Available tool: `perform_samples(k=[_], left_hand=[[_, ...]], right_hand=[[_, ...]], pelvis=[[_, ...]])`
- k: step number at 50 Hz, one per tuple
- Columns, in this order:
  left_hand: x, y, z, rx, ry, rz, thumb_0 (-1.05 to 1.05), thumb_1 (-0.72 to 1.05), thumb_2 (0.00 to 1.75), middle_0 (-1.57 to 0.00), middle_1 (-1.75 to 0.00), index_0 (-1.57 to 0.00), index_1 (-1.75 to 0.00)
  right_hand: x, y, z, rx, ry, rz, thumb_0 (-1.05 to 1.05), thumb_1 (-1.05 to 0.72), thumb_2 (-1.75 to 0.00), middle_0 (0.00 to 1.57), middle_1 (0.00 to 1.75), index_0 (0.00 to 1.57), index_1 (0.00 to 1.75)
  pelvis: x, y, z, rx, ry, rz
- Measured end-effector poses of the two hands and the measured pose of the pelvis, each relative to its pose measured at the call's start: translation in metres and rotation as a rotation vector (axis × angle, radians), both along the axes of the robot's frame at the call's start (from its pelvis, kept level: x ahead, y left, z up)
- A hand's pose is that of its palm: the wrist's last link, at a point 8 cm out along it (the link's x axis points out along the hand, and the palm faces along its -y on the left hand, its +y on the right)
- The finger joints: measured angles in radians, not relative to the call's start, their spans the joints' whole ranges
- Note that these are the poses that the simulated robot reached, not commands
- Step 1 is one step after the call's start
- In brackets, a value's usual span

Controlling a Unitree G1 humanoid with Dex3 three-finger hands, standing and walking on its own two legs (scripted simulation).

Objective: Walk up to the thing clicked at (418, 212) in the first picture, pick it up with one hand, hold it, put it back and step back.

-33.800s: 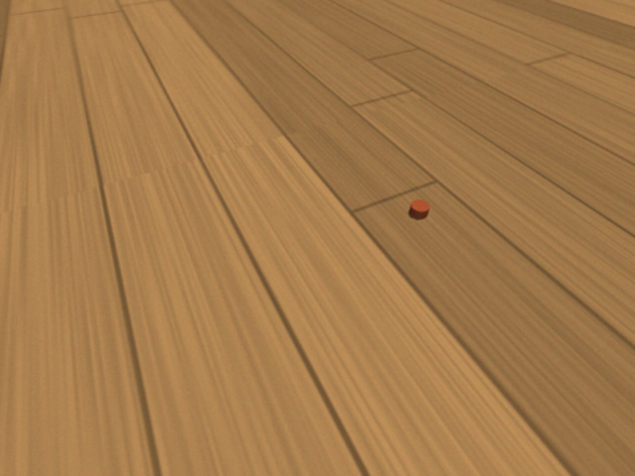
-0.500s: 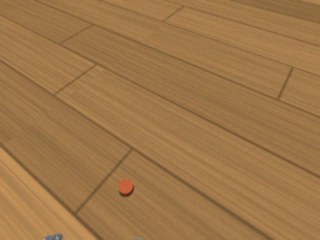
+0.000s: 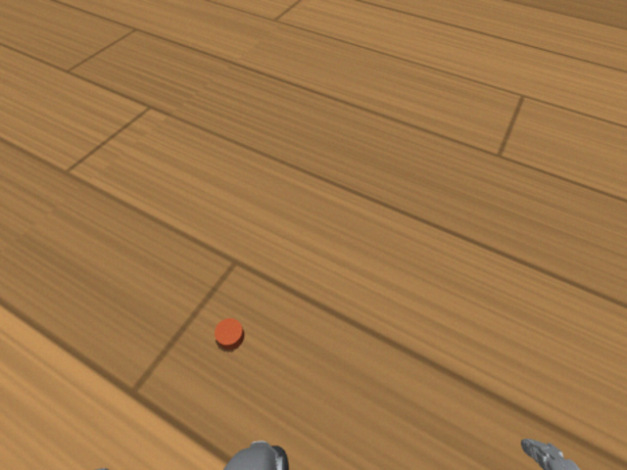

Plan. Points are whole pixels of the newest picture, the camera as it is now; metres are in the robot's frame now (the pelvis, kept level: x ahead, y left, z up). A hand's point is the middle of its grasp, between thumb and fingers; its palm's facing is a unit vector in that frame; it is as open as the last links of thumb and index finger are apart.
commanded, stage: step back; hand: left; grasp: from above
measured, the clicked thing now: (229, 333) +0.55 +0.29 -0.73
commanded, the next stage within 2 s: none
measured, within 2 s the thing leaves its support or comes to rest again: neither
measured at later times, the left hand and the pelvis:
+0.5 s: hand out of the picture -0.02 +0.26 -0.14, palm faces +0.09 -0.93 -0.37, open 7.4 cm; pelvis -0.14 -0.01 +0.00, yaw +6 degrees
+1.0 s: hand out of the picture -0.25 +0.22 -0.12, palm faces +0.04 -0.90 -0.43, open 7.4 cm; pelvis -0.29 -0.05 +0.01, yaw +2 degrees
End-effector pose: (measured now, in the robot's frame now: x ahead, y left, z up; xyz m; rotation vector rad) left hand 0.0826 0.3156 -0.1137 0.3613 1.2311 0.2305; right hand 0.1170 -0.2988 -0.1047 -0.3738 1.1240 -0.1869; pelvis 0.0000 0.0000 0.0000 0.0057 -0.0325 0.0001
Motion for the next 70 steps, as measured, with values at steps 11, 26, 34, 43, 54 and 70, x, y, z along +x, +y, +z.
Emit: perform_samples(k=[11,26,34,43,54,70], left_hand=[[-0.078,-0.026,0.039,0.038,-0.027,0.040,0.01,0.90,0.90,-0.20,-0.30,-0.21,-0.30],[-0.127,-0.012,0.010,-0.024,-0.158,0.056,0.00,0.90,0.90,-0.20,-0.30,-0.20,-0.30],[-0.199,-0.016,0.010,-0.025,-0.089,0.072,0.01,0.90,0.90,-0.20,-0.30,-0.20,-0.30],[-0.285,-0.044,0.009,0.025,-0.016,0.043,0.01,0.90,0.90,-0.20,-0.30,-0.20,-0.30],[-0.342,-0.043,0.036,0.072,-0.066,0.043,0.01,0.90,0.90,-0.20,-0.30,-0.21,-0.30],[-0.437,-0.049,0.013,-0.018,-0.092,0.063,0.00,0.90,0.90,-0.20,-0.30,-0.20,-0.30]], right_hand=[[-0.072,-0.034,0.000,0.027,0.044,-0.037,0.01,-0.91,-0.90,0.20,0.30,0.20,0.30],[-0.165,-0.012,0.010,-0.040,0.116,0.071,0.01,-0.91,-0.90,0.20,0.30,0.20,0.30],[-0.175,-0.013,0.028,-0.046,-0.004,0.083,0.01,-0.91,-0.90,0.21,0.30,0.21,0.30],[-0.216,-0.046,0.000,0.003,-0.081,0.056,0.01,-0.91,-0.90,0.20,0.30,0.21,0.30],[-0.332,-0.058,-0.005,-0.004,0.085,0.028,0.01,-0.91,-0.90,0.20,0.30,0.20,0.30],[-0.424,-0.048,0.023,-0.039,0.030,0.079,0.01,-0.90,-0.90,0.21,0.30,0.21,0.30]], pelvis=[[-0.051,-0.021,0.017,0.032,0.006,0.024],[-0.145,-0.009,0.006,-0.010,-0.010,0.117],[-0.189,-0.019,0.014,-0.033,0.009,0.068],[-0.257,-0.045,-0.004,-0.055,-0.024,0.040],[-0.320,-0.047,0.009,0.013,0.024,0.073],[-0.430,-0.052,0.013,-0.025,0.015,0.071]])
